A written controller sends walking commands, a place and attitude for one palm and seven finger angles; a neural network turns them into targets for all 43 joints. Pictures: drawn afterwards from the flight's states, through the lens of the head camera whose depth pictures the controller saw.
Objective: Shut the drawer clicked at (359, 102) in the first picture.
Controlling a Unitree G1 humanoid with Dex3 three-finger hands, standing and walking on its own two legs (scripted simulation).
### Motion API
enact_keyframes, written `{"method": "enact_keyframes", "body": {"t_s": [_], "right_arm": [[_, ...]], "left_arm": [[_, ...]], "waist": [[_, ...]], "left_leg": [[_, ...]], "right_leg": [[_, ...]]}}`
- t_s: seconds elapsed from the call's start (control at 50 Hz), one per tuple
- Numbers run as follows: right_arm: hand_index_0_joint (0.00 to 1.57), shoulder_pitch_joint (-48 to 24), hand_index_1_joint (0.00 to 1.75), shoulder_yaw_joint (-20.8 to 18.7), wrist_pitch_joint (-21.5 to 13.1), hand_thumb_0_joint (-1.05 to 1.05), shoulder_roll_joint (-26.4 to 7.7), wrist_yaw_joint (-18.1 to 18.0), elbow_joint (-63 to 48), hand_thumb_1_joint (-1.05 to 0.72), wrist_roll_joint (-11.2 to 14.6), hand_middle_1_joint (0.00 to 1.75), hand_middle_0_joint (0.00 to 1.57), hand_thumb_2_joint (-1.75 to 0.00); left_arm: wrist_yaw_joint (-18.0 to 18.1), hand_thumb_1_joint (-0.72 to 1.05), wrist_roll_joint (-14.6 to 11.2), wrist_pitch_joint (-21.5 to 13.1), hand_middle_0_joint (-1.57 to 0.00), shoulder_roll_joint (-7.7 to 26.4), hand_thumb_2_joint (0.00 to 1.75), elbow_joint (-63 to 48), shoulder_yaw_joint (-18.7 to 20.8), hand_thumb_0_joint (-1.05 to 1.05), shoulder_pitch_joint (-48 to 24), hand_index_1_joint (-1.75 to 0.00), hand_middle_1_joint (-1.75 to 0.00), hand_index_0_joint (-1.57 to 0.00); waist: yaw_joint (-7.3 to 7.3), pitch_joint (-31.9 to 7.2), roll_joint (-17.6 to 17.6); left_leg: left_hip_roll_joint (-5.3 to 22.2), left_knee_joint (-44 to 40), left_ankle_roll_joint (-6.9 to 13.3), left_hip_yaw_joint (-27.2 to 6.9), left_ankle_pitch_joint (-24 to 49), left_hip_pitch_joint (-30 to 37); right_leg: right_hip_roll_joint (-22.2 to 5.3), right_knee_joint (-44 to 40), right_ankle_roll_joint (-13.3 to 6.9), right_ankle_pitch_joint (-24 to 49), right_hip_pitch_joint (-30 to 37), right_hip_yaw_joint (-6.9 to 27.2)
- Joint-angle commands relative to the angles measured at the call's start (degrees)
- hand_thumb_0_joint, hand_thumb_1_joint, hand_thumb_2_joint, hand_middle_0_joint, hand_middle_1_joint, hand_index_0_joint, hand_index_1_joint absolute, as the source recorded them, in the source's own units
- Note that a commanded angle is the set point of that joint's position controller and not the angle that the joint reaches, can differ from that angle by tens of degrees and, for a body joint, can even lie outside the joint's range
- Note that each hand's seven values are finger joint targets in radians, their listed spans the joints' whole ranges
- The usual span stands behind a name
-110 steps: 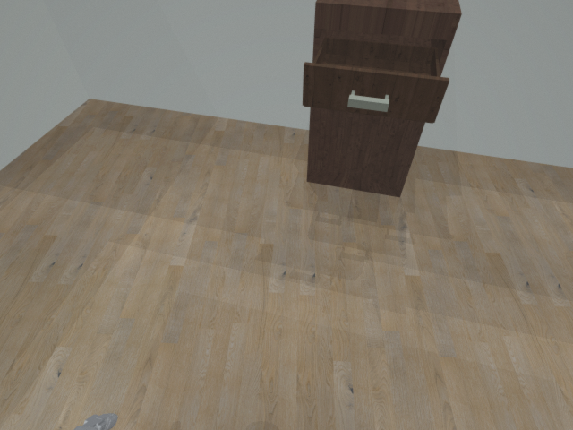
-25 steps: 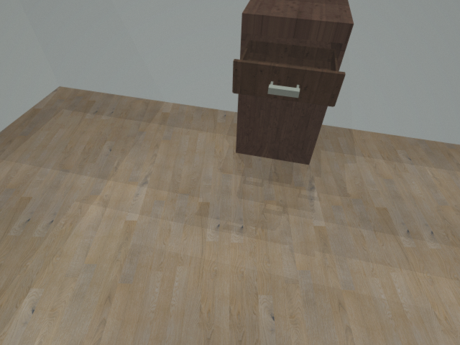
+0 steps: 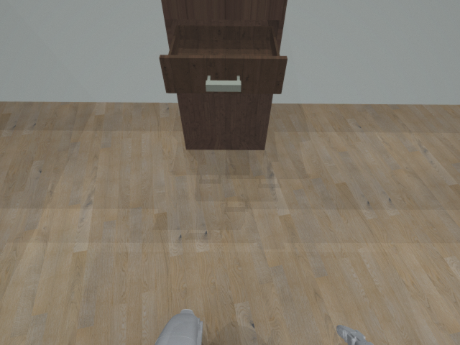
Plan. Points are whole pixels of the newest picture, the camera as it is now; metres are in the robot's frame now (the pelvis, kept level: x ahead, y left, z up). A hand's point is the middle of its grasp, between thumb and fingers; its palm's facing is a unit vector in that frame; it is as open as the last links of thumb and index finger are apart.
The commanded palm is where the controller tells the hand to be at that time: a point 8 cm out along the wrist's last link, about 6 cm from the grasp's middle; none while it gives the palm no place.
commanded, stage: walk to a spot facing it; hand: left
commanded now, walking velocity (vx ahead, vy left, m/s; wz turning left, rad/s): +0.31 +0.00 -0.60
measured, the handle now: (223, 82) +0.92 +0.13 -0.09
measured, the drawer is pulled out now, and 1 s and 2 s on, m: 0.29 0.29 0.29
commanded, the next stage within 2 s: turn to face it in 1.16 s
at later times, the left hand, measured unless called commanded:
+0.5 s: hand (188, 222) +0.40 +0.15 -0.14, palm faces -0.39 -0.88 -0.25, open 7.4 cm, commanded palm none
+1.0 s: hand (208, 201) +0.49 +0.12 -0.19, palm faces -0.49 -0.85 -0.19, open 7.3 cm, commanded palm none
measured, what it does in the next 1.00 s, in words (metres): walks ahead, turning right: left foot, then right foot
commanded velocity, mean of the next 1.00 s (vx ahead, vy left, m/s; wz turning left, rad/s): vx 0.20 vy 0.00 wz -0.60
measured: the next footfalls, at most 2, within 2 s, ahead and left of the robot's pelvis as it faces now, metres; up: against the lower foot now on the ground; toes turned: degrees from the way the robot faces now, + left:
left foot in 0.10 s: +0.19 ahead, +0.16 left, +0.00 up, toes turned +0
right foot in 0.54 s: +0.29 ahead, -0.15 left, +0.00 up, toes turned -30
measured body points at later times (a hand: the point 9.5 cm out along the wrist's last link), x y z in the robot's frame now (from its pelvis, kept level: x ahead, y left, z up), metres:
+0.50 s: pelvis +0.18 +0.02 -0.01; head +0.21 -0.01 +0.44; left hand +0.42 +0.20 -0.13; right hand +0.05 -0.20 -0.16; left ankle +0.16 +0.16 -0.74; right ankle +0.25 -0.13 -0.72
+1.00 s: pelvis +0.35 -0.03 -0.01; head +0.38 -0.02 +0.43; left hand +0.52 +0.17 -0.17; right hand +0.32 -0.30 -0.13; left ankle +0.45 +0.03 -0.75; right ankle +0.26 -0.12 -0.74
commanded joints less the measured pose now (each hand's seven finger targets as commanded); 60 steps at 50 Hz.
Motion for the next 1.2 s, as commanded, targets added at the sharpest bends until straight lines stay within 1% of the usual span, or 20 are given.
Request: {"method": "enact_keyframes", "body": {"t_s": [0.0,0.04,0.06,0.08,0.1,0.14,0.22,0.44,0.5,0.52,0.54,0.6,0.68,0.86,0.92,0.94,0.96,0.98,1.08,1.18], "right_arm": [[0.2,-4.5,0.3,-0.8,-2.5,0.0,-4.4,-0.5,-6.8,-0.9,0.7,0.3,0.2,-0.9],[0.2,7.1,0.3,-1.4,-3.1,0.0,-7.0,-1.9,-3.3,-0.9,0.3,0.3,0.2,-0.9],[0.2,16.2,0.3,-2.5,-3.4,0.0,-12.1,-2.9,-1.0,-0.9,-0.3,0.3,0.2,-0.9],[0.2,22.6,0.3,-3.6,-3.3,0.0,-18.5,-3.0,0.1,-0.9,-0.5,0.3,0.2,-0.9],[0.2,21.9,0.3,-2.9,-2.7,0.0,-17.5,-2.8,-0.5,-0.9,-0.2,0.3,0.2,-0.9],[0.2,11.7,0.3,-1.5,-3.1,0.0,-10.8,-2.7,-1.9,-0.9,-0.2,0.3,0.2,-0.9],[0.2,9.0,0.3,-0.3,-4.2,0.0,-6.4,-3.0,-1.0,-0.9,-0.4,0.3,0.2,-0.9],[0.2,15.2,0.3,-1.7,-3.0,0.0,-11.2,-2.0,1.4,-0.9,-0.9,0.3,0.2,-0.9],[0.2,15.0,0.3,-1.3,-2.4,0.0,-11.7,-1.5,0.7,-0.9,-0.6,0.3,0.2,-0.9],[0.2,16.2,0.3,-0.4,-2.3,0.0,-8.5,-0.8,-1.0,-0.9,0.3,0.3,0.2,-0.9],[0.2,12.4,0.3,-0.1,-2.2,0.0,-7.8,-1.3,-3.9,-0.9,0.5,0.3,0.2,-0.9],[0.2,8.0,0.3,-0.6,-1.6,0.0,-9.6,-1.7,-2.8,-0.9,-0.2,0.3,0.2,-0.9],[0.2,14.3,0.3,-0.5,0.5,0.0,-7.5,-1.6,-0.5,-0.9,-0.8,0.3,0.2,-0.9],[0.2,3.1,0.3,-0.3,-0.4,0.0,-5.9,-1.7,-6.0,-0.9,0.1,0.3,0.2,-0.9],[0.2,8.6,0.3,-0.3,-1.0,0.0,-6.6,-2.8,-4.7,-0.9,0.3,0.3,0.2,-0.9],[0.2,12.6,0.3,-0.7,-1.4,0.0,-9.9,-3.3,-3.6,-0.9,0.0,0.3,0.2,-0.9],[0.2,14.8,0.3,-1.9,-1.1,0.0,-16.4,-3.4,-3.8,-0.9,-0.6,0.3,0.2,-0.9],[0.2,14.3,0.3,-1.5,-0.1,0.0,-16.8,-3.0,-5.2,-0.9,-0.2,0.3,0.2,-0.9],[0.2,6.8,0.3,0.5,-1.0,0.0,-8.9,-3.7,-5.4,-0.9,0.0,0.3,0.2,-0.9],[0.2,10.9,0.3,0.1,-1.0,0.0,-8.3,-3.9,-3.2,-0.9,0.2,0.3,0.2,-0.9]], "left_arm": [[1.3,0.9,0.2,-0.7,-0.2,13.3,0.9,-4.0,3.9,0.0,-0.5,-0.3,-0.3,-0.2],[1.2,0.9,-0.2,-0.7,-0.2,12.9,0.9,-4.6,4.3,0.0,-2.4,-0.3,-0.3,-0.2],[0.7,0.9,-0.8,-0.6,-0.2,10.4,0.9,-5.2,4.4,0.0,-1.1,-0.3,-0.3,-0.2],[-0.2,0.9,-1.3,-0.5,-0.2,7.3,0.9,-6.5,4.0,0.0,0.4,-0.3,-0.3,-0.2],[-0.4,0.9,-0.9,-0.8,-0.2,7.7,0.9,-8.4,3.9,0.0,-3.6,-0.3,-0.3,-0.2],[-1.0,0.9,-0.1,0.2,-0.2,7.3,0.9,-8.5,4.0,0.0,-7.4,-0.3,-0.3,-0.2],[-2.8,0.9,0.4,2.7,-0.2,5.5,0.9,-8.8,3.9,0.0,-8.2,-0.3,-0.3,-0.2],[-3.5,0.9,0.3,2.9,-0.2,5.9,0.9,-14.8,2.8,0.0,-24.6,-0.3,-0.3,-0.2],[-2.8,0.9,0.4,1.5,-0.2,10.7,0.9,-11.4,3.7,0.0,-12.7,-0.3,-0.3,-0.2],[-2.0,0.9,0.4,0.7,-0.2,18.4,0.9,-9.6,5.6,0.0,-4.4,-0.3,-0.3,-0.2],[-1.3,0.9,-1.1,0.9,-0.2,23.9,0.9,-8.8,6.6,0.0,-0.4,-0.3,-0.3,-0.2],[-0.1,0.9,-1.2,1.4,-0.2,17.6,0.9,-12.5,4.7,0.0,-13.6,-0.3,-0.3,-0.2],[0.3,0.9,-0.3,0.4,-0.2,14.9,0.9,-12.4,3.9,0.0,-18.0,-0.3,-0.3,-0.2],[-0.1,0.9,-0.4,1.2,-0.2,15.1,0.9,-11.3,4.7,0.0,-13.2,-0.3,-0.3,-0.2],[0.2,0.9,-0.8,2.4,-0.2,14.5,0.9,-11.7,4.9,0.0,-15.0,-0.3,-0.3,-0.2],[0.2,0.9,-1.1,2.8,-0.2,11.5,0.9,-12.1,4.5,0.0,-14.5,-0.3,-0.3,-0.2],[-0.5,0.9,-1.5,3.0,-0.2,8.0,0.9,-12.8,3.8,0.0,-11.6,-0.3,-0.3,-0.2],[-0.6,0.9,-0.7,2.8,-0.2,10.3,0.9,-12.9,3.8,0.0,-11.4,-0.3,-0.3,-0.2],[-1.6,0.9,-0.2,4.4,-0.2,9.1,0.9,-9.2,4.5,0.0,-10.5,-0.3,-0.3,-0.2],[-1.3,0.9,-0.1,5.6,-0.2,7.6,0.9,-9.0,4.2,0.0,-11.6,-0.3,-0.3,-0.2]], "waist": [[-0.98,1.7,-9.5],[-6.23,-3.3,-5.4],[-9.36,-10.6,1.9],[-9.8,-15.3,18.2],[-9.54,-10.1,10.6],[-5.46,-1.0,13.1],[-1.71,0.0,8.1],[-5.4,1.0,5.7],[1.38,-6.1,-0.9],[4.57,-14.4,-14.2],[4.91,-16.8,-16.8],[-0.41,-5.5,-3.6],[-5.78,-4.0,-6.2],[-1.86,-3.0,-7.7],[-4.72,-5.7,-6.6],[-6.18,-7.7,0.8],[-6.18,-9.5,18.3],[-6.46,-8.3,15.2],[-2.45,-3.0,9.1],[-3.19,-3.7,8.0]], "left_leg": [[-3.4,-11.5,1.3,2.5,-1.5,10.0],[-4.6,-21.1,2.4,2.4,1.9,28.6],[4.7,-22.8,4.8,-7.0,0.4,44.4],[22.4,-28.4,10.7,-28.6,-0.6,49.6],[25.1,-34.0,14.4,-34.8,-5.6,41.7],[20.4,-38.7,11.4,-23.5,-20.6,27.7],[14.8,-37.8,9.6,-4.2,-3.1,20.1],[16.1,-32.4,9.0,9.6,10.2,28.6],[12.5,-7.6,4.9,15.6,23.2,22.1],[6.1,12.0,1.5,16.8,-4.0,5.2],[0.5,27.0,0.2,8.8,-24.7,-7.0],[6.1,26.3,0.4,-0.6,-9.7,-4.1],[4.4,15.0,-1.3,0.9,-5.4,4.7],[-1.7,-6.7,-1.1,1.5,-7.2,9.4],[-3.0,-21.7,-0.7,2.1,-1.3,23.3],[3.7,-29.3,1.0,-4.3,0.7,33.2],[20.6,-32.9,7.2,-21.3,5.3,41.0],[25.3,-33.3,11.4,-23.7,2.8,35.8],[13.9,-31.7,6.8,-0.4,27.6,28.1],[13.8,-30.0,7.3,4.9,35.3,32.2]], "right_leg": [[-12.4,-1.4,-6.9,26.5,-5.5,11.1],[-8.3,11.9,-4.7,32.3,-11.1,8.9],[-4.1,25.8,-2.6,21.7,-19.6,5.4],[2.5,46.0,0.4,-13.8,-30.2,-3.4],[0.4,54.0,0.0,-14.1,-34.0,-2.5],[-5.4,59.8,0.4,-5.3,-37.3,-3.5],[-8.9,51.4,1.8,2.1,-33.0,-6.1],[-7.1,20.0,1.7,5.8,-25.6,-13.0],[-2.5,10.6,-1.4,6.1,-1.3,-15.9],[-17.3,6.1,-6.8,5.1,16.2,5.5],[-28.4,-0.3,-12.2,16.1,18.9,26.4],[-21.7,-4.7,-10.1,4.9,-3.1,13.9],[-15.3,-4.9,-7.8,14.9,-14.2,2.9],[-14.3,-1.8,-8.5,16.9,-12.5,10.4],[-11.0,5.9,-4.9,17.1,-15.3,9.4],[-6.0,14.2,-1.7,9.9,-21.4,6.0],[1.7,29.4,2.6,-14.8,-34.2,-3.4],[-1.8,39.1,3.3,-18.5,-34.1,-4.7],[-5.8,52.0,6.0,-2.3,-32.2,-6.3],[-6.2,51.3,7.2,0.7,-33.5,-8.0]]}}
